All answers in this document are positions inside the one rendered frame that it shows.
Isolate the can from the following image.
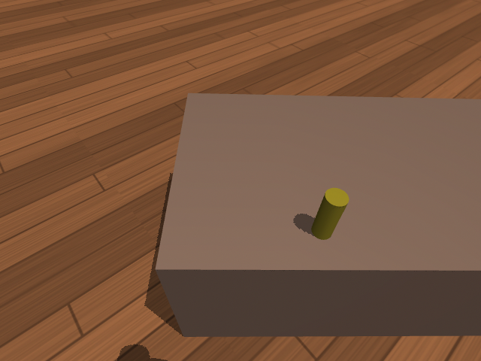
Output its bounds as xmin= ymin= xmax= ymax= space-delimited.
xmin=311 ymin=188 xmax=349 ymax=240

